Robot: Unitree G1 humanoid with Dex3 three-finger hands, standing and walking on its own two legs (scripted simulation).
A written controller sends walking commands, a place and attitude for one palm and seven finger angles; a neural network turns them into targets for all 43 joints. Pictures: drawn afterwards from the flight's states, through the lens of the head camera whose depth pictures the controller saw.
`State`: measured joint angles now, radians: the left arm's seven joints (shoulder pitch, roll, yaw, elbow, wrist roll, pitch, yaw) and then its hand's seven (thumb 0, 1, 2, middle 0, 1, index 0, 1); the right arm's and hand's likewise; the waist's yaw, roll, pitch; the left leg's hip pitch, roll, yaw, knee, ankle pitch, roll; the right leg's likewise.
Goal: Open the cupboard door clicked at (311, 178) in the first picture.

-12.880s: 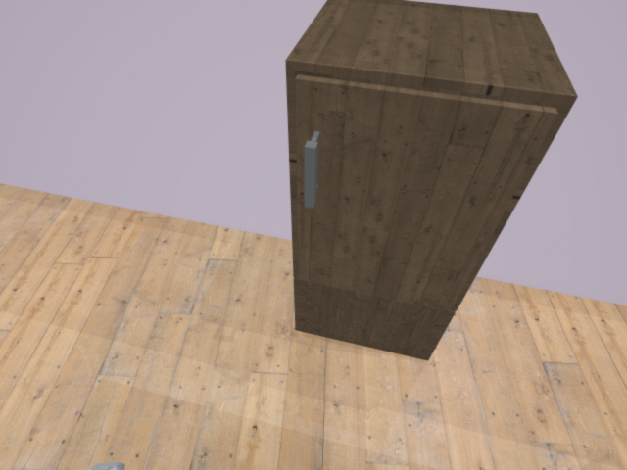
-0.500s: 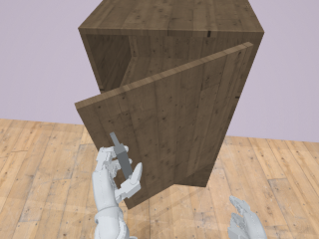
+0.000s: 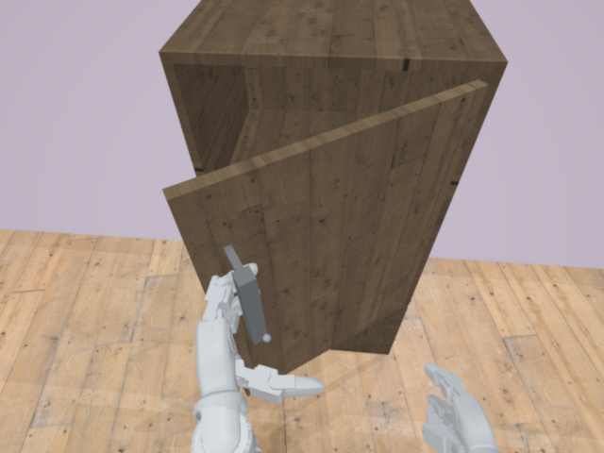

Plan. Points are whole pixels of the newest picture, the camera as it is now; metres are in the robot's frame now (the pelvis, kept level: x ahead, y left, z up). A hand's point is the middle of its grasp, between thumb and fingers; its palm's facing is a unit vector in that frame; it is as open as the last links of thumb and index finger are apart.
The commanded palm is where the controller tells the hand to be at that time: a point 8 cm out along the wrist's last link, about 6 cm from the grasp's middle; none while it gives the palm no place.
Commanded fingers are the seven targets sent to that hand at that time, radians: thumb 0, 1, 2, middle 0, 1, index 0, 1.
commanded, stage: open thumb and fingers to let go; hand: left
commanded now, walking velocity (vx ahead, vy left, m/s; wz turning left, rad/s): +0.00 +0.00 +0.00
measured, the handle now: (245, 296) +0.30 +0.09 +0.07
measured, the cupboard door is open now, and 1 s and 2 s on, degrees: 35 39 39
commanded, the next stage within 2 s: slide the hand sideways off the handle in 0.06 s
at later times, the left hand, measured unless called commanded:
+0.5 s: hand (270, 374) +0.21 +0.05 +0.07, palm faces -0.14 -0.99 +0.05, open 16.3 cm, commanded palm +0.19 +0.10 +0.07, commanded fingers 0.00 -0.50 0.30 -0.15 -0.30 -0.15 -0.30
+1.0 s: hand (231, 400) +0.18 +0.09 +0.07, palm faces -0.10 -0.99 +0.02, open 16.2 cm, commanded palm +0.15 +0.14 +0.07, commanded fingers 0.00 -0.50 0.30 -0.15 -0.30 -0.15 -0.30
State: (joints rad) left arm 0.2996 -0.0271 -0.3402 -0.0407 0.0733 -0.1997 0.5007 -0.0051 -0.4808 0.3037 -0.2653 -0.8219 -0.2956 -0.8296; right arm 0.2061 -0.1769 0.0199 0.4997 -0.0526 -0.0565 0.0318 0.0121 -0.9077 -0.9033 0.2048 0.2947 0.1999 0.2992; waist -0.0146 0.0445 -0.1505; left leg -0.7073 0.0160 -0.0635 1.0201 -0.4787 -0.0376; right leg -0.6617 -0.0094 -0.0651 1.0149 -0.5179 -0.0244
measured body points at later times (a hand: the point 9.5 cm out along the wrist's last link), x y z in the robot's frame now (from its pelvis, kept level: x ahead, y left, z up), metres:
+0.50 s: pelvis -0.01 +0.02 -0.01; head +0.03 +0.00 +0.43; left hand +0.21 +0.10 +0.07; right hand +0.16 -0.21 -0.09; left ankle +0.02 +0.14 -0.67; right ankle +0.00 -0.11 -0.67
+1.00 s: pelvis +0.00 +0.02 -0.02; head +0.04 +0.01 +0.43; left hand +0.18 +0.14 +0.07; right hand +0.19 -0.20 -0.08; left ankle +0.02 +0.14 -0.67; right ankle +0.00 -0.11 -0.67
